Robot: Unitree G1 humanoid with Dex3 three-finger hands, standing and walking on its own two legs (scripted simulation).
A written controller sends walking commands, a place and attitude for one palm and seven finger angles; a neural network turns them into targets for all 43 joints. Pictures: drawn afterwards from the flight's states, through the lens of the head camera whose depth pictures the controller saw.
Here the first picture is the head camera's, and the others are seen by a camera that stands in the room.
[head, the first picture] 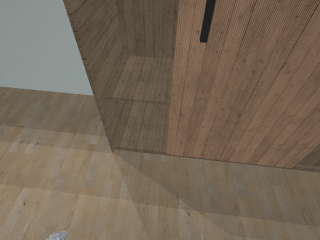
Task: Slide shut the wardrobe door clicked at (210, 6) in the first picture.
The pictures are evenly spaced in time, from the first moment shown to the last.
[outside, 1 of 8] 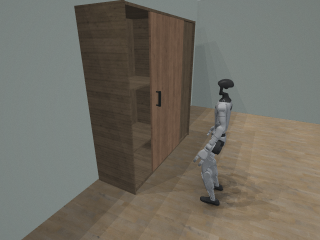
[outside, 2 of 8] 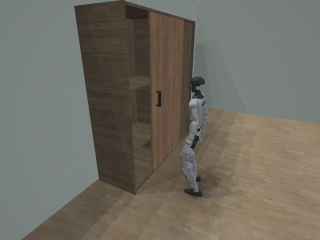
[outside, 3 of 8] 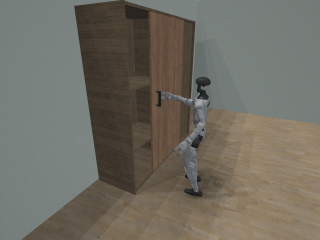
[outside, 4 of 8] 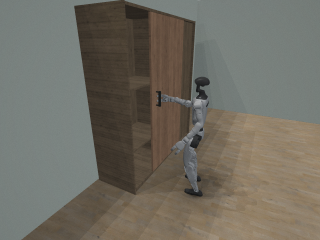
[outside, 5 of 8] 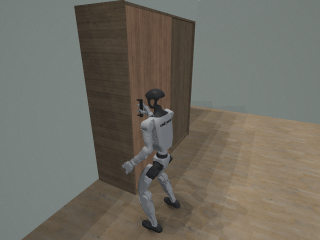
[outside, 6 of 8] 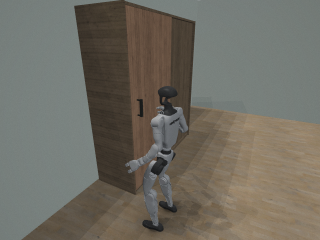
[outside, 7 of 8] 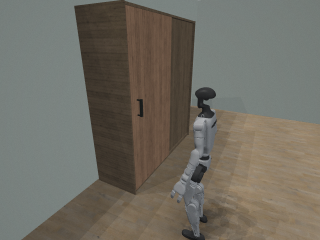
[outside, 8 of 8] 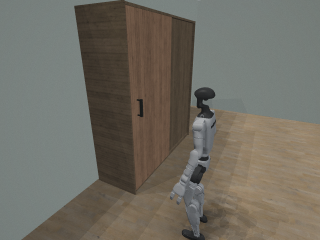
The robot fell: no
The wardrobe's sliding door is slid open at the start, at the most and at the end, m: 0.38 0.38 0.00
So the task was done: yes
